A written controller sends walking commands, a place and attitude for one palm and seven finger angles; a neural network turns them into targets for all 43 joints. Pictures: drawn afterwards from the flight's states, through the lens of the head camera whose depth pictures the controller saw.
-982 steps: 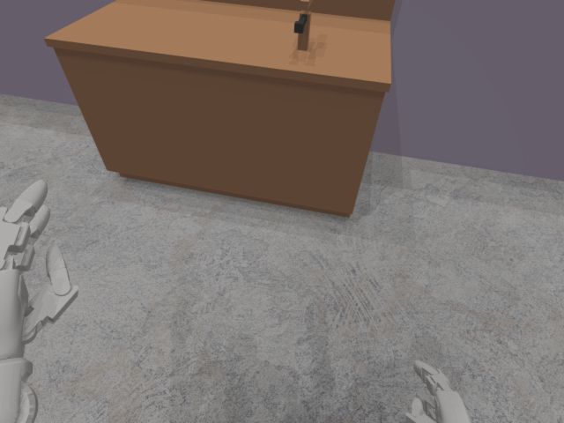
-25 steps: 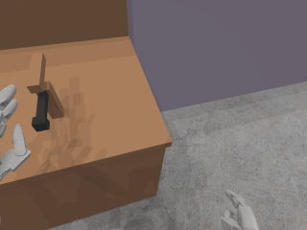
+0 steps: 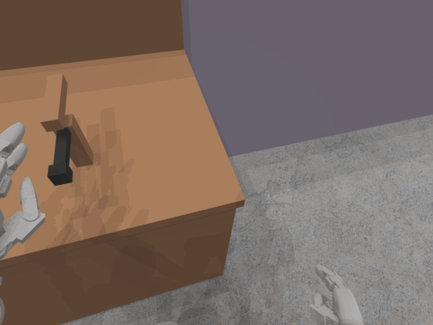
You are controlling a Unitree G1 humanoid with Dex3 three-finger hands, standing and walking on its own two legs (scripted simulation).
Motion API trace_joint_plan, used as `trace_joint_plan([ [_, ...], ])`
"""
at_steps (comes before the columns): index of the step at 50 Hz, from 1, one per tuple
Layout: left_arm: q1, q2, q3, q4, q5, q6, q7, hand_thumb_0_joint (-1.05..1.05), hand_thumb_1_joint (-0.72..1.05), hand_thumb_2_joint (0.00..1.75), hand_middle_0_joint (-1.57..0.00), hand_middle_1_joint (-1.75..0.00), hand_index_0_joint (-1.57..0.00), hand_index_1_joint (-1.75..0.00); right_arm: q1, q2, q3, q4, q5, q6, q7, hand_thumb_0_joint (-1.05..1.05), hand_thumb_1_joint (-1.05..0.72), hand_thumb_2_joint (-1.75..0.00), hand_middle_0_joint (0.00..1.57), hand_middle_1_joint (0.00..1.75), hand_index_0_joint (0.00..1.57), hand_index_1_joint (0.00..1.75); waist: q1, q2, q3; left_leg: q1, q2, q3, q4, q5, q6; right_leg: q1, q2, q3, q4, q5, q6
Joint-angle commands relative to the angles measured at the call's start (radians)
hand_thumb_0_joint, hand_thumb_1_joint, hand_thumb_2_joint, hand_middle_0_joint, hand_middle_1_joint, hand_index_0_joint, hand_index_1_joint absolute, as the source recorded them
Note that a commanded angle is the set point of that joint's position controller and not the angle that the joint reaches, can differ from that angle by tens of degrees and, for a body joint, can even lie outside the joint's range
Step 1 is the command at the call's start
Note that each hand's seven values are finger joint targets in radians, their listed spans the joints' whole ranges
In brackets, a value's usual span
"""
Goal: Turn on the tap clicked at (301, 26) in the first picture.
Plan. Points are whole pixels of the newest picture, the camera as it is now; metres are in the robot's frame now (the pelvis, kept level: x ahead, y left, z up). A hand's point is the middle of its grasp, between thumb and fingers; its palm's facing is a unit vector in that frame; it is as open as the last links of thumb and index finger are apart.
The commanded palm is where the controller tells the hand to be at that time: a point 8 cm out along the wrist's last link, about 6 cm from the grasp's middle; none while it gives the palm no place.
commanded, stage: shuffle to correct the standing spot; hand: left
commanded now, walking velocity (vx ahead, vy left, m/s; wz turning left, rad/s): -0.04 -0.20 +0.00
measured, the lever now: (60, 174) +0.33 +0.29 +0.09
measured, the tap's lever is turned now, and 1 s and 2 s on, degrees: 0 0 0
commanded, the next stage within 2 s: come to a stop and stand still in 0.96 s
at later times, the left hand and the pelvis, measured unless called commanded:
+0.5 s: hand (46, 217) +0.22 +0.24 +0.16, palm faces +0.31 -0.86 -0.41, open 7.4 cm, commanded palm +0.16 +0.28 +0.18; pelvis +0.00 +0.00 +0.00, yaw +0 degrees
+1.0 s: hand (48, 212) +0.23 +0.24 +0.16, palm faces +0.31 -0.86 -0.40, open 7.4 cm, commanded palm +0.17 +0.28 +0.18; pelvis +0.01 +0.00 +0.00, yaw +0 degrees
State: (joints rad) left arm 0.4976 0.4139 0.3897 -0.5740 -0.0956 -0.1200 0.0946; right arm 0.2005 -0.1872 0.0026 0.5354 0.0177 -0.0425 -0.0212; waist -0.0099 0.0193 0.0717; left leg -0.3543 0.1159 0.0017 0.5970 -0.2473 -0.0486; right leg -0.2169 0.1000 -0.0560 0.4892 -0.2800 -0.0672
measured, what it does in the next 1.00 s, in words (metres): stands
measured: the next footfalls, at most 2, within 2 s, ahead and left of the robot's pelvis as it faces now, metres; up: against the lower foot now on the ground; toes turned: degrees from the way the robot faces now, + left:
none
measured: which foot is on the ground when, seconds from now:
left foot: down 0.00-1.00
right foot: down 0.00-1.00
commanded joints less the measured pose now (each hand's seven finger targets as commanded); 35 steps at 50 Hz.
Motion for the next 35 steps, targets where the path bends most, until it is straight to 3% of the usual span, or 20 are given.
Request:
trace_joint_plan([
  [1, -0.032, 0.151, 0.107, -0.190, -0.010, -0.062, 0.020, 0.00, 0.90, 0.90, -0.20, -0.30, -0.20, -0.30, -0.049, -0.120, -0.063, -0.143, 0.005, -0.050, -0.013, 0.00, -0.90, -0.90, 0.20, 0.30, 0.20, 0.30, -0.011, -0.003, -0.177, 0.146, 0.019, -0.033, 0.019, 0.064, 0.073, -0.066, -0.206, 0.166, -0.106, 0.231, -0.016],
  [3, -0.035, 0.174, 0.122, -0.200, -0.013, -0.059, 0.028, 0.00, 0.90, 0.90, -0.20, -0.30, -0.20, -0.30, -0.059, -0.116, -0.060, -0.143, 0.009, -0.051, -0.019, 0.00, -0.90, -0.90, 0.20, 0.30, 0.20, 0.30, -0.014, -0.002, -0.163, 0.164, 0.014, -0.039, 0.016, 0.067, 0.073, -0.092, -0.215, 0.179, -0.104, 0.226, -0.027],
  [10, -0.042, 0.172, 0.128, -0.223, -0.004, -0.070, 0.029, 0.00, 0.90, 0.90, -0.20, -0.30, -0.20, -0.30, -0.071, -0.125, -0.056, -0.147, 0.001, -0.052, -0.020, 0.00, -0.90, -0.90, 0.20, 0.30, 0.20, 0.30, -0.003, 0.130, -0.156, 0.127, 0.089, -0.117, -0.104, 0.140, 0.101, -0.035, -0.139, 0.080, -0.058, 0.168, 0.037],
  [13, -0.032, 0.165, 0.121, -0.222, -0.002, -0.068, 0.025, 0.00, 0.90, 0.90, -0.20, -0.30, -0.20, -0.30, -0.068, -0.125, -0.056, -0.151, 0.008, -0.057, -0.018, 0.00, -0.90, -0.90, 0.20, 0.30, 0.20, 0.30, -0.002, 0.135, -0.173, 0.146, 0.092, -0.118, -0.110, 0.172, 0.098, -0.011, -0.133, 0.070, -0.067, 0.184, 0.038],
  [17, -0.025, 0.155, 0.114, -0.185, -0.001, -0.065, 0.017, 0.00, 0.90, 0.90, -0.20, -0.30, -0.20, -0.30, -0.052, -0.130, -0.061, -0.158, 0.004, -0.050, -0.011, 0.00, -0.90, -0.90, 0.20, 0.30, 0.20, 0.30, 0.001, 0.109, -0.158, 0.116, 0.101, -0.091, -0.092, 0.091, 0.091, -0.019, -0.130, 0.081, -0.081, 0.159, 0.039],
  [22, -0.059, 0.154, 0.106, -0.180, -0.007, -0.059, 0.020, 0.00, 0.90, 0.90, -0.20, -0.30, -0.20, -0.30, -0.046, -0.124, -0.065, -0.154, 0.006, -0.046, -0.010, 0.00, -0.90, -0.90, 0.20, 0.30, 0.20, 0.30, -0.010, -0.009, -0.164, 0.123, 0.030, -0.039, 0.009, -0.004, 0.072, -0.078, -0.191, 0.179, -0.098, 0.182, -0.015],
  [25, -0.062, 0.164, 0.110, -0.201, -0.010, -0.059, 0.027, 0.00, 0.90, 0.90, -0.20, -0.30, -0.20, -0.30, -0.059, -0.120, -0.061, -0.150, 0.004, -0.046, -0.015, 0.00, -0.90, -0.90, 0.20, 0.30, 0.20, 0.30, -0.013, -0.011, -0.157, 0.144, 0.021, -0.040, 0.018, 0.021, 0.076, -0.105, -0.206, 0.189, -0.096, 0.196, -0.024],
  [28, -0.051, 0.182, 0.130, -0.217, -0.011, -0.062, 0.030, 0.00, 0.90, 0.90, -0.20, -0.30, -0.20, -0.30, -0.072, -0.118, -0.057, -0.150, 0.008, -0.046, -0.017, 0.00, -0.90, -0.90, 0.20, 0.30, 0.20, 0.30, -0.011, 0.034, -0.150, 0.163, 0.035, -0.062, -0.015, 0.071, 0.084, -0.110, -0.193, 0.166, -0.078, 0.198, -0.015],
  [33, -0.030, 0.177, 0.134, -0.219, -0.004, -0.068, 0.025, 0.00, 0.90, 0.90, -0.20, -0.30, -0.20, -0.30, -0.076, -0.121, -0.054, -0.154, 0.006, -0.047, -0.017, 0.00, -0.90, -0.90, 0.20, 0.30, 0.20, 0.30, -0.004, 0.136, -0.155, 0.145, 0.097, -0.113, -0.096, 0.133, 0.103, -0.061, -0.134, 0.086, -0.048, 0.171, 0.037],
  [35, -0.027, 0.166, 0.127, -0.211, -0.002, -0.069, 0.020, 0.00, 0.90, 0.90, -0.20, -0.30, -0.20, -0.30, -0.061, -0.129, -0.059, -0.154, 0.003, -0.049, -0.014, 0.00, -0.90, -0.90, 0.20, 0.30, 0.20, 0.30, 0.000, 0.133, -0.167, 0.125, 0.107, -0.119, -0.103, 0.147, 0.104, -0.022, -0.122, 0.069, -0.051, 0.168, 0.045],
])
